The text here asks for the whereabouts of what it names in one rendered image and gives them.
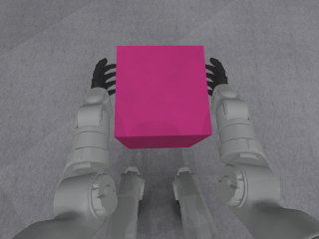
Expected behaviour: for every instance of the right robot thigh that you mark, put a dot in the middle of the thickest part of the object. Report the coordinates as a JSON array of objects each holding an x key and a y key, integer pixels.
[{"x": 196, "y": 220}]

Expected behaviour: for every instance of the right robot forearm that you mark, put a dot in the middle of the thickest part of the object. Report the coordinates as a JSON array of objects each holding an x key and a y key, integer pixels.
[{"x": 234, "y": 125}]

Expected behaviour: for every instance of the robot right upper arm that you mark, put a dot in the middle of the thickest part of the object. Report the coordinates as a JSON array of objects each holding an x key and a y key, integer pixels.
[{"x": 252, "y": 192}]

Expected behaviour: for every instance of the left robot hand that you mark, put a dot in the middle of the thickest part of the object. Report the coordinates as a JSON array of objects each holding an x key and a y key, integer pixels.
[{"x": 99, "y": 76}]

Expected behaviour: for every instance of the carton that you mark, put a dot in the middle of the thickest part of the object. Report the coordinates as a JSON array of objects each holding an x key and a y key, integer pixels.
[{"x": 161, "y": 98}]

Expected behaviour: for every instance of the left robot forearm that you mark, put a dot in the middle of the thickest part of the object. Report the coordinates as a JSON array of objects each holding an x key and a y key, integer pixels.
[{"x": 90, "y": 148}]

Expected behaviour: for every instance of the robot left upper arm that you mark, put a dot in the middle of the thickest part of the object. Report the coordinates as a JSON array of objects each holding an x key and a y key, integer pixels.
[{"x": 81, "y": 204}]

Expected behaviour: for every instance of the right robot hand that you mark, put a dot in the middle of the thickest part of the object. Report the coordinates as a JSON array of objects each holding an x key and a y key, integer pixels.
[{"x": 219, "y": 77}]

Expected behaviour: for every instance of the robot left shin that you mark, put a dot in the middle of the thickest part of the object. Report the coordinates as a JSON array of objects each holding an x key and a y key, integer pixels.
[{"x": 130, "y": 168}]

